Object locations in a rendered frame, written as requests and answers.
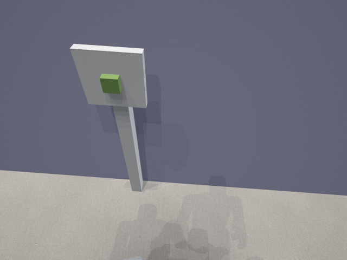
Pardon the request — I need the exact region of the panel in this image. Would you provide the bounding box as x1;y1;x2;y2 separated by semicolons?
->
70;44;147;192

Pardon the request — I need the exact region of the button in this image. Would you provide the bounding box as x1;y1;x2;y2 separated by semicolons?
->
99;74;122;94

